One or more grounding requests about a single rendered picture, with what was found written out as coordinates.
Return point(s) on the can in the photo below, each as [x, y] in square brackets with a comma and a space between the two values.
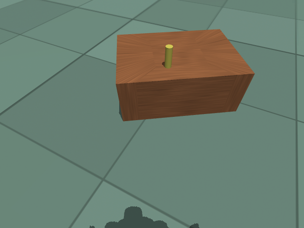
[168, 56]

